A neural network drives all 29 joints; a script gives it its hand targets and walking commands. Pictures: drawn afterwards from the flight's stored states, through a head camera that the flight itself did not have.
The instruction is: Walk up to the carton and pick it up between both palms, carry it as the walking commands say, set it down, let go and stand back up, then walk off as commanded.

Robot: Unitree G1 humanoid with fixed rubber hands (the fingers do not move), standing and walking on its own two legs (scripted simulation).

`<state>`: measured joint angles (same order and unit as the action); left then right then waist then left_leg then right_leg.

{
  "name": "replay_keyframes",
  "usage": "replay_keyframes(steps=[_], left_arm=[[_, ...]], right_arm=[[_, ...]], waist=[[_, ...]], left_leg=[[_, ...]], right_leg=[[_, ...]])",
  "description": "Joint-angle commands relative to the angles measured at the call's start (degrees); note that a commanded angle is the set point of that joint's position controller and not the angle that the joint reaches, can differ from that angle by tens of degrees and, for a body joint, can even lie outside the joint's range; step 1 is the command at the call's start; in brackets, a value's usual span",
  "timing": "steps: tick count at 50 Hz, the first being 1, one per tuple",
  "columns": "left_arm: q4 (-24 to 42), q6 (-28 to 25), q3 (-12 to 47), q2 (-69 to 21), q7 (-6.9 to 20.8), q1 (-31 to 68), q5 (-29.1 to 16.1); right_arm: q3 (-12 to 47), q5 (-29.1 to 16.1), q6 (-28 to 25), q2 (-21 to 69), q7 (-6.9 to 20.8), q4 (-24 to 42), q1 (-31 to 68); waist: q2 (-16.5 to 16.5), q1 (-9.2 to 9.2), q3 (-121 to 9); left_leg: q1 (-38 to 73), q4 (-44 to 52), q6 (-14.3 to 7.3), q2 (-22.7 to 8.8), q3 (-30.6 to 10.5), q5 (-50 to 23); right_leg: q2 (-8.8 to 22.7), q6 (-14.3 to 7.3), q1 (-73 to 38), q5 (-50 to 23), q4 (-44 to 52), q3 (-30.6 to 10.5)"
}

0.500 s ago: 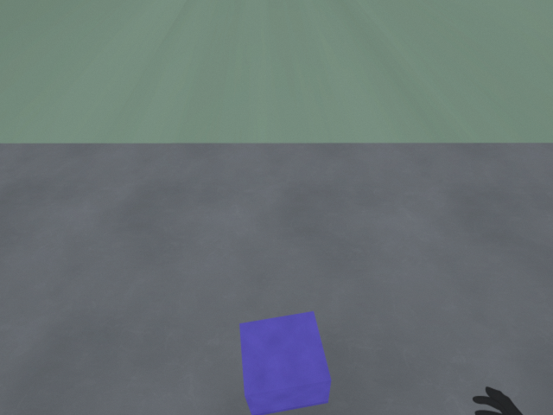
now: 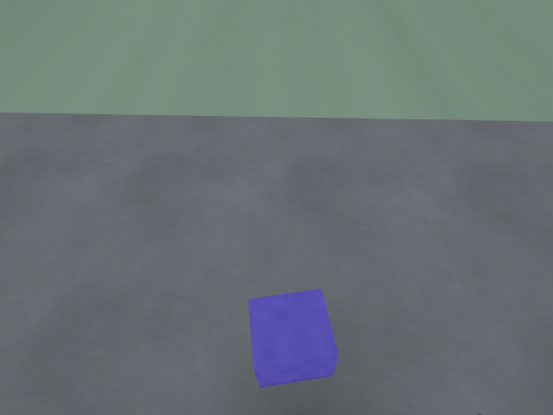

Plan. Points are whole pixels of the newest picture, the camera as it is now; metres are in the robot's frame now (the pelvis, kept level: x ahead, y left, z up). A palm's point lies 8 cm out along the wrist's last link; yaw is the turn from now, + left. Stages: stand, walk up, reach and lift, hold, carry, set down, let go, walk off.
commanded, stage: walk off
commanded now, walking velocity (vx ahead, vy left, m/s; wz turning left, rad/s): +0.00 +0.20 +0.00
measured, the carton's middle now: (290, 337) +0.49 +0.03 -0.67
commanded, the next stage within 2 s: none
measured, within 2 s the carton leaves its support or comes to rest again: neither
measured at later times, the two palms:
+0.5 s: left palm out of the picture -0.02 +0.41 -0.13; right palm out of the picture +0.04 -0.14 -0.11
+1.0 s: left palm out of the picture -0.14 +0.50 -0.13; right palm out of the picture -0.04 -0.04 -0.11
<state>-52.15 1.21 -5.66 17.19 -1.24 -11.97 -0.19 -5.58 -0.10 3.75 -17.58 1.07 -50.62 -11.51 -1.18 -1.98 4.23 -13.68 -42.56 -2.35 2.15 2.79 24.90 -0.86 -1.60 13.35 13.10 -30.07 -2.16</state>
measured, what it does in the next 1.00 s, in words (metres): steps to the left: left foot, then right foot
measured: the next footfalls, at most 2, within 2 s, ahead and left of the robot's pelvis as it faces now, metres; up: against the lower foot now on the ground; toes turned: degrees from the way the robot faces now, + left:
left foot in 0.14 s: +0.02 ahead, +0.13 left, +0.00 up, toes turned +4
right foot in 0.64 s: -0.05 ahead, +0.00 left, +0.00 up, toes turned -2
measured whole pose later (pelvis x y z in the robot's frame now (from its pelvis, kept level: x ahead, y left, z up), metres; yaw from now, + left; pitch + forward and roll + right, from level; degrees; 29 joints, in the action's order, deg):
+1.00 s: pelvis -0.14 +0.21 +0.00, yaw +5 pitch -2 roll -3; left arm -54.0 3.5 -5.6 16.9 -3.3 -13.6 -0.1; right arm -5.6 -0.1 4.8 -12.4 0.5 -48.6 -11.5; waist -0.3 -1.9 5.1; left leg -16.2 -34.6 -2.8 0.8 -1.1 16.5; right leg 2.3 2.6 24.1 29.2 -63.3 0.3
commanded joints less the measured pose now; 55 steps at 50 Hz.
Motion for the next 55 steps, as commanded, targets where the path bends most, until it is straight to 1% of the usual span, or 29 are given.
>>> replay_keyframes(steps=[1, 3, 5, 6, 7, 8, 11, 14, 21, 26, 27, 28, 29, 30, 31, 32, 33, 34, 36, 38, 40, 41, 42, 43, 44, 46, 48, 51, 55], left_arm=[[3.25, 0.82, -1.57, 12.28, -1.74, 0.97, 3.38], [3.00, 0.94, -1.79, 12.51, -1.90, 1.12, 3.33], [3.41, 1.37, -1.73, 12.47, -1.94, 3.97, 2.79], [3.42, 1.52, -1.22, 9.67, -1.60, 1.78, 2.31], [3.41, 2.01, -0.38, 5.40, -1.92, -1.01, 2.24], [2.48, 2.62, -0.31, 5.30, -3.26, 0.94, 2.03], [1.88, 3.58, -0.35, 5.48, -3.57, 0.96, 1.13], [0.31, 3.87, -0.58, 5.40, -3.27, -1.79, 1.45], [-1.14, 4.59, -0.46, 5.53, -3.30, -2.85, 1.55], [-4.21, 4.07, -1.52, 8.26, -4.13, -12.27, 1.40], [-6.23, 3.73, -1.90, 8.94, -4.56, -18.79, 1.41], [-8.45, 3.40, -3.16, 10.55, -5.39, -27.93, 0.95], [-11.47, 3.17, -3.91, 10.34, -6.16, -35.44, 0.88], [-9.95, 2.83, -3.13, 9.99, -7.15, -21.70, 1.44], [-2.93, 1.74, -0.55, 7.11, -6.92, -2.72, 3.63], [2.02, 0.90, -0.29, 8.90, -6.29, 5.84, 3.92], [3.01, 0.49, 1.03, 9.17, -5.26, 8.66, 3.32], [2.28, -0.01, -0.90, 13.76, -4.83, 9.20, 3.11], [0.82, 0.06, -0.87, 10.91, -3.23, 8.48, 3.18], [-0.49, 0.47, -1.42, 11.21, -2.30, 1.68, 4.45], [-1.43, 0.56, -2.21, 13.34, -1.66, -1.20, 4.12], [-1.16, 0.97, -1.93, 12.81, -1.41, -1.33, 3.74], [-0.86, 1.20, -1.59, 9.40, -1.03, -5.06, 3.53], [0.52, 1.84, -0.60, 4.00, -1.23, -5.93, 2.80], [0.44, 2.55, -0.29, 3.46, -2.50, 0.56, 2.18], [1.99, 3.02, -0.35, 4.68, -2.67, 3.31, 1.25], [0.72, 3.11, -0.92, 5.89, -2.19, 0.13, 1.51], [0.59, 2.66, -0.75, 4.87, -2.27, -1.18, 1.69], [0.85, 2.75, -0.19, 3.65, -2.46, 0.41, 1.37]], right_arm=[[0.17, 1.97, 0.31, -4.68, 0.24, 2.95, -0.60], [0.17, 1.64, -0.05, -4.64, 0.10, 2.81, -1.94], [0.17, 1.89, -0.97, -4.05, -0.33, 0.77, -7.07], [-0.62, 2.73, -1.54, -7.55, -0.51, 0.51, -7.48], [-1.49, 2.77, -1.23, -12.34, -0.36, 1.80, -5.37], [-0.92, 2.41, -1.16, -10.13, -0.55, 2.08, -5.50], [-0.01, 2.42, -0.22, -5.91, -1.55, 3.64, -2.87], [0.08, 2.20, -0.23, -5.08, -2.02, 4.10, -3.07], [0.04, 1.36, 0.04, -4.03, -2.43, 3.32, -4.55], [-1.24, 1.45, 1.13, -6.36, -2.13, 6.47, 4.96], [-1.57, 1.47, 1.55, -7.12, -2.03, 8.01, 9.63], [-1.94, 2.00, 1.82, -8.25, -1.81, 9.50, 15.74], [-2.05, 1.66, 1.94, -7.66, -1.38, 10.09, 18.12], [-2.00, 1.61, 2.07, -3.56, -1.20, 7.57, 8.12], [-0.87, 4.55, 2.09, -1.93, -1.74, 6.41, -3.27], [-0.68, 3.64, 1.48, -1.11, -1.51, 3.82, -8.42], [-0.47, 3.44, 0.89, -0.88, -0.90, 4.50, -7.13], [-1.40, 3.08, 0.84, -5.04, -0.48, 5.29, -4.03], [0.29, 2.70, 1.83, -3.23, 0.26, 4.65, -1.45], [0.60, 1.63, 1.66, -1.59, 0.63, 4.96, 1.31], [0.51, 2.03, 0.66, -1.05, 0.00, 3.41, -0.91], [0.07, 2.77, 0.08, -1.85, -0.58, 1.56, -5.37], [-0.97, 3.67, -0.58, -6.93, -0.69, 1.58, -7.26], [-1.17, 3.36, -0.70, -12.33, -0.14, 3.49, -5.90], [-0.76, 3.05, -0.86, -10.65, -0.29, 3.82, -5.81], [-0.45, 3.45, -0.31, -7.14, -0.95, 4.64, -3.57], [-0.40, 3.44, -0.05, -6.11, -1.49, 5.98, -0.06], [-0.18, 3.29, -0.65, -4.32, -1.42, 5.44, -1.74], [0.09, 3.15, -0.62, -2.98, -1.66, 4.26, -2.88]], waist=[[12.89, -0.02, -1.61], [13.92, 0.72, -4.05], [11.05, 4.15, -6.99], [-1.05, 3.77, -7.82], [-16.21, 2.23, -7.61], [-11.86, 4.92, -8.46], [-5.25, 2.79, -4.17], [-6.63, 2.65, -5.59], [-7.09, 3.12, -5.31], [-10.51, -2.18, -3.87], [-12.88, -5.40, -3.23], [-13.05, -11.34, -3.16], [-7.68, -15.84, -4.29], [26.21, -8.35, -3.84], [14.38, 3.54, 1.36], [6.16, 7.93, 1.16], [0.20, 8.64, 0.92], [6.87, 6.62, 4.68], [11.53, 4.65, 7.85], [13.58, 0.22, 5.16], [15.27, -0.07, -1.27], [11.60, 2.08, -4.20], [-3.26, 2.08, -7.84], [-19.47, 1.70, -7.81], [-14.35, 5.97, -5.14], [-7.44, 4.60, -1.08], [-7.03, 2.25, -2.36], [-6.68, 3.36, -4.92], [-7.51, 4.14, -3.91]], left_leg=[[-7.27, 1.31, 2.92, -5.57, -6.88, 2.75], [-5.35, 9.16, 2.57, -6.75, -6.79, 0.23], [6.47, 27.69, 1.97, -5.66, -3.78, -13.78], [14.09, 30.86, 1.13, -11.40, -10.19, -25.95], [19.77, 26.13, -2.53, -19.70, -21.07, -49.98], [12.97, 23.78, -4.10, -18.29, -13.59, -56.13], [8.93, 23.37, -0.84, -14.22, -9.31, -50.06], [13.81, 21.89, 1.67, -11.53, -7.50, -56.36], [15.92, 25.90, 7.87, -8.81, -7.52, -43.37], [5.98, 34.17, 15.43, -5.77, -3.10, -37.00], [-0.38, 34.74, 19.04, -4.48, -1.31, -38.72], [-5.34, 24.76, 22.75, -0.83, 0.59, -42.92], [-6.35, 6.36, 24.78, 4.43, 3.14, -42.81], [-12.67, -31.30, 12.69, 4.94, -2.84, 10.60], [-15.87, -37.78, 7.37, -3.10, -18.63, 8.46], [-13.50, -40.08, 4.74, -0.99, -19.26, 6.08], [-14.29, -38.60, 3.59, -0.38, -15.02, 2.42], [-10.66, -33.06, 3.89, -4.17, -14.37, 1.90], [-6.77, -18.49, 6.52, -3.02, -9.47, 2.56], [-8.80, 2.31, 6.07, -5.51, -7.18, 8.95], [-1.66, 16.50, 5.39, -3.56, -2.88, 3.51], [5.55, 24.37, 5.10, -1.40, 0.86, -6.53], [12.29, 26.94, 3.24, -10.12, -10.49, -19.28], [12.64, 27.27, -3.47, -21.78, -27.21, -36.93], [1.15, 25.99, -6.30, -18.08, -18.39, -36.33], [-1.61, 26.41, -4.34, -16.04, -15.56, -26.81], [2.60, 26.25, -3.14, -13.38, -12.86, -25.25], [7.71, 26.37, -4.30, -11.99, -12.70, -25.85], [8.64, 28.96, -5.42, -11.07, -14.33, -14.53]], right_leg=[[20.75, -8.62, -4.83, -14.06, 12.24, -18.70], [20.71, -7.50, -8.20, -22.19, 9.06, -17.65], [15.55, -2.95, -4.59, -21.50, 1.73, -10.72], [7.51, 1.17, 3.71, -6.47, -8.44, -2.77], [-1.78, 4.39, 17.36, 21.58, -22.04, 5.00], [0.15, 3.50, 14.30, 23.86, -31.71, 0.56], [0.97, 3.12, 17.25, 17.63, -41.02, -0.97], [1.51, 4.77, 19.58, 12.87, -43.67, 1.34], [2.03, 5.75, 17.44, 10.12, -37.80, 3.53], [1.37, 4.58, 2.84, 14.32, -20.95, 10.90], [1.82, 3.49, -5.28, 16.23, -12.19, 12.92], [3.07, -0.88, -13.08, 14.72, 0.21, 14.51], [4.95, -5.56, -17.48, 6.41, 14.43, 15.58], [18.27, -8.04, -10.25, -5.68, 14.66, -6.84], [30.74, -10.82, 6.16, -2.83, 13.45, -23.80], [32.74, -11.28, 11.34, 0.42, 15.24, -25.24], [28.98, -9.21, 10.29, -0.90, 16.43, -19.44], [29.53, -11.09, 17.27, 11.29, 17.56, -18.94], [21.25, -6.04, 15.90, 12.19, 16.95, -10.69], [18.91, -5.16, 1.47, -3.30, 11.41, -7.29], [17.79, -4.75, -3.04, -17.02, 3.89, -5.16], [16.33, -2.91, -0.71, -17.60, -1.46, -2.85], [10.27, 0.71, 5.10, -4.53, -13.56, 2.92], [0.31, 4.27, 16.06, 26.70, -26.73, 7.25], [1.07, 2.63, 12.49, 26.49, -35.82, -0.49], [1.01, 1.35, 15.82, 20.70, -42.48, -1.67], [1.33, 2.74, 17.17, 14.70, -43.50, -1.42], [1.25, 3.84, 17.99, 12.98, -42.89, 1.56], [1.82, 4.07, 16.77, 13.04, -34.78, 3.68]])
